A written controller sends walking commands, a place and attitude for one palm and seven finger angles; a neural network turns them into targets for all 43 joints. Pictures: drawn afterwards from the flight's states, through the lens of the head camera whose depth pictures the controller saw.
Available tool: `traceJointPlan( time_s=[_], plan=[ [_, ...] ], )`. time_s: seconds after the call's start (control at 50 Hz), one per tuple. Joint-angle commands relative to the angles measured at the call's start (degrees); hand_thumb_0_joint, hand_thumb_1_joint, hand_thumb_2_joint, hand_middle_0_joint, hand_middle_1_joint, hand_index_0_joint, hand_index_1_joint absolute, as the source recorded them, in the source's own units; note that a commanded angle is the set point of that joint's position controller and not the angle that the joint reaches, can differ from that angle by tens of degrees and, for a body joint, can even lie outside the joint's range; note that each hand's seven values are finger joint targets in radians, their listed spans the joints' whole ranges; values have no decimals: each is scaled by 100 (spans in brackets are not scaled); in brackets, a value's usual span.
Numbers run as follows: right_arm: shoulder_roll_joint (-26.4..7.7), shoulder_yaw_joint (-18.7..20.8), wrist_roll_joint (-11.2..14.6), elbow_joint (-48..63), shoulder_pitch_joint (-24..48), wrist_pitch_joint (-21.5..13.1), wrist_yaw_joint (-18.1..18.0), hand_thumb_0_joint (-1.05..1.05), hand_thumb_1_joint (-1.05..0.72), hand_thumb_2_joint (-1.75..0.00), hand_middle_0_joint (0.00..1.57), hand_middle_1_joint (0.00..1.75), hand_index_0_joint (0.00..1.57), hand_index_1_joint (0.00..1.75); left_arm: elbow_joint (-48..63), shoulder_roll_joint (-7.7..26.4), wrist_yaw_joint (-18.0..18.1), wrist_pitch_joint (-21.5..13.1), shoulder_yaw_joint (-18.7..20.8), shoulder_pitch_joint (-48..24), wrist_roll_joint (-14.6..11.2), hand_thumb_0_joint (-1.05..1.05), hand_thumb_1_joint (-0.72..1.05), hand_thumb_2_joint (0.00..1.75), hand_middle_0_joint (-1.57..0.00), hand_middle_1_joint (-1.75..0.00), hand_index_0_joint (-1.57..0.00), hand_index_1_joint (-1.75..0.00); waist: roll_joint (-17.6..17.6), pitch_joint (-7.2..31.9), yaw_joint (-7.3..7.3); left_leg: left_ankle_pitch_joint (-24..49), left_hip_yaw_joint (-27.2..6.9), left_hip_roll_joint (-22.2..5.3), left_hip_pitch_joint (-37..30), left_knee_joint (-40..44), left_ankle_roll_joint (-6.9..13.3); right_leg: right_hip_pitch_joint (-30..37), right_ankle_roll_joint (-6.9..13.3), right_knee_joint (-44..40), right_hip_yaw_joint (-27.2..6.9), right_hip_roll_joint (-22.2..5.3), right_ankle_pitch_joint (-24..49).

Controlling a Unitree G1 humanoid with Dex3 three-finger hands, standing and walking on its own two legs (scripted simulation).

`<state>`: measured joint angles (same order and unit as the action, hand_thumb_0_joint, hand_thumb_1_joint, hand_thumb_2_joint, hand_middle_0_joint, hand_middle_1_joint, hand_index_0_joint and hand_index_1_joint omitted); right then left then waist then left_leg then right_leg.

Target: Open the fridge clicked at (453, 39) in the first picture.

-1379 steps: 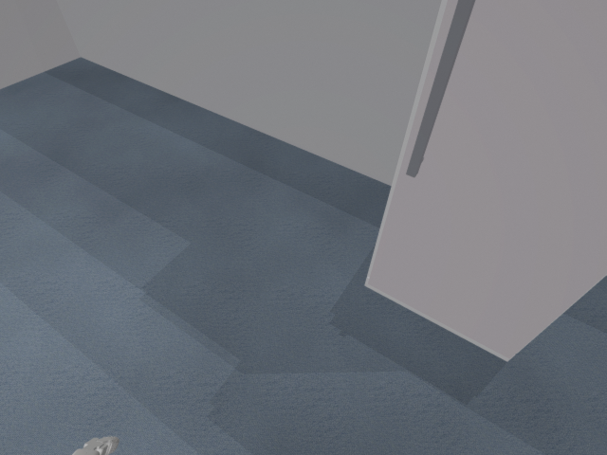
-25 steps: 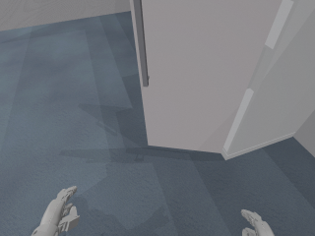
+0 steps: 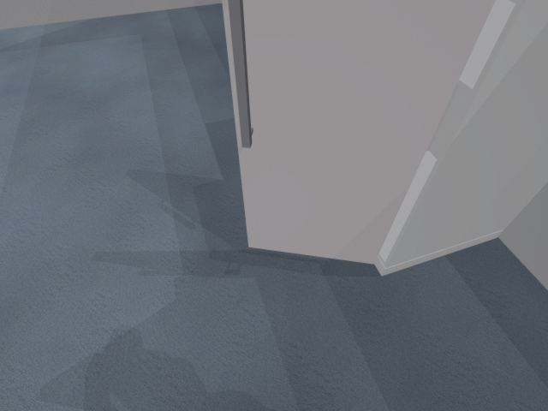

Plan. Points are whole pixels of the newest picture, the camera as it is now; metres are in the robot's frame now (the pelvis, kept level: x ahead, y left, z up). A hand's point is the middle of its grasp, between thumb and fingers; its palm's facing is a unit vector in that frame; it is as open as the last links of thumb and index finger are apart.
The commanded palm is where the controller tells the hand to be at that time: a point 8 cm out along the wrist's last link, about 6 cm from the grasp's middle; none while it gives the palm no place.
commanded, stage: let the arm hang, fingers relaxed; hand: left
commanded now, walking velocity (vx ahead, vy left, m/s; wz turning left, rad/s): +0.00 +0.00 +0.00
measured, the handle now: (243, 67) +0.77 +0.12 +0.11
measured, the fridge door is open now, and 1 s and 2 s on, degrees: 62 62 62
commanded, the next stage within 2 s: look to check the result in 0.42 s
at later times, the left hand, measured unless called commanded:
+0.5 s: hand out of the picture +0.11 +0.23 -0.15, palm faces -0.02 -0.95 -0.30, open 7.4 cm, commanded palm none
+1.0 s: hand out of the picture +0.10 +0.22 -0.16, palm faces -0.02 -0.95 -0.31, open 7.4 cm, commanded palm none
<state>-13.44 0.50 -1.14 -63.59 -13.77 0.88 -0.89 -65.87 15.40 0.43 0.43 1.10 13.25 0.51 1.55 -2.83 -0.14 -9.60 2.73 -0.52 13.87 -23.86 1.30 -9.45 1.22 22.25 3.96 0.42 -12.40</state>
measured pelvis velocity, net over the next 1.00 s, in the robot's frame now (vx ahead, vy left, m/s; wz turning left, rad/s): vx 0.04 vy -0.01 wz -0.01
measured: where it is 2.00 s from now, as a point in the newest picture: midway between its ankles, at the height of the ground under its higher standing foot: outside the picture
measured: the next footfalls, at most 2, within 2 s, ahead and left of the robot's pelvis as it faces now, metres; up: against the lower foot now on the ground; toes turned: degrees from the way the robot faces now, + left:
none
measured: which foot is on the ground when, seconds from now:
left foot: down 0.00-1.00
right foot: down 0.00-1.00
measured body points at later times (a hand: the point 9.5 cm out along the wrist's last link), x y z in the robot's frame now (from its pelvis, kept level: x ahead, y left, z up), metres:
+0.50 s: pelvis +0.02 +0.00 +0.01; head +0.03 -0.01 +0.45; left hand +0.11 +0.28 -0.13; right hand +0.09 -0.29 -0.13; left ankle +0.04 +0.10 -0.74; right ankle +0.00 -0.11 -0.74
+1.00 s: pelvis +0.04 -0.01 +0.01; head +0.05 -0.02 +0.46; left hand +0.11 +0.27 -0.13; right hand +0.10 -0.30 -0.14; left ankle +0.04 +0.10 -0.74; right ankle +0.00 -0.11 -0.74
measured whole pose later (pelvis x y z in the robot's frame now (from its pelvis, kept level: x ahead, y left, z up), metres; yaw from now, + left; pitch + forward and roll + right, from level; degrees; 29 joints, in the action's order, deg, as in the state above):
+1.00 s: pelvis +0.04 -0.01 +0.01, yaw -1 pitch -1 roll +0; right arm -17.4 -0.4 -0.9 -64.5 -6.6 -0.1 -0.8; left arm -65.7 17.4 0.0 -0.7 0.5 6.9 0.3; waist 0.5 -2.1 0.1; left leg -9.6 3.3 -0.9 7.3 -17.4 -0.1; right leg -3.4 2.0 16.3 3.2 1.1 -12.5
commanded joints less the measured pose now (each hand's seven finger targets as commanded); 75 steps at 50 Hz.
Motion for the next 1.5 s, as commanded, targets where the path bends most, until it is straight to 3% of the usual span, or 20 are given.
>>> traceJointPlan(
  time_s=[0.0,0.1,0.18,0.3,0.36,0.5,0.58,0.78,1.14,1.48],
  plan=[
    [-1052,183,18,281,126,-156,-62,0,-90,-90,20,30,20,30,330,923,47,-188,111,-220,26,0,90,90,-20,-30,-20,-30,-228,287,27,32,-743,-642,-197,562,92,-63,213,-595,-760,-685,-92],
    [-1160,173,19,248,359,-193,-43,0,-90,-90,20,30,20,30,383,1038,45,-219,116,-454,27,0,90,90,-20,-30,-20,-30,-197,346,24,491,-745,-694,-383,642,72,58,174,-562,-745,-716,393],
    [-1247,161,9,238,579,-212,-32,0,-90,-90,20,30,20,30,421,1104,29,-222,120,-646,22,0,90,90,-20,-30,-20,-30,-67,240,27,488,-750,-706,-414,767,45,59,152,-615,-744,-733,375],
    [-1405,169,21,288,749,-241,-19,0,-90,-90,20,30,20,30,506,1253,16,-266,143,-798,31,0,90,90,-20,-30,-20,-30,-197,456,38,812,-731,-714,-605,750,26,234,138,-663,-746,-771,714],
    [-1456,159,18,277,823,-247,-20,0,-90,-90,20,30,20,30,516,1293,4,-261,144,-883,23,0,90,90,-20,-30,-20,-30,-32,418,47,800,-730,-715,-612,799,10,267,143,-699,-757,-788,701],
    [-1571,151,30,307,884,-247,-40,0,-90,-90,20,30,20,30,497,1380,4,-279,153,-889,14,0,90,90,-20,-30,-20,-30,-77,649,60,1150,-710,-738,-865,717,9,421,162,-719,-759,-815,1128],
    [-1604,146,33,286,910,-236,-50,0,-90,-90,20,30,20,30,441,1405,1,-264,139,-916,4,0,90,90,-20,-30,-20,-30,-77,545,71,1114,-689,-756,-896,765,1,388,161,-761,-755,-817,1107],
    [-1576,128,34,240,884,-207,-63,0,-90,-90,20,30,20,30,355,1390,12,-250,112,-856,-2,0,90,90,-20,-30,-20,-30,-124,498,76,1034,-642,-751,-945,768,-3,385,168,-830,-774,-813,1139],
    [-1340,107,24,195,720,-204,-105,0,-90,-90,20,30,20,30,383,1209,67,-262,127,-730,-3,0,90,90,-20,-30,-20,-30,-161,569,73,1426,-529,-748,-1015,666,-33,581,158,-728,-735,-817,1893],
    [-1185,94,20,138,526,-177,-121,0,-90,-90,20,30,20,30,333,1057,78,-248,111,-572,-11,0,90,90,-20,-30,-20,-30,-172,370,78,1118,-494,-727,-955,697,-48,500,153,-828,-759,-784,1648]
  ],
)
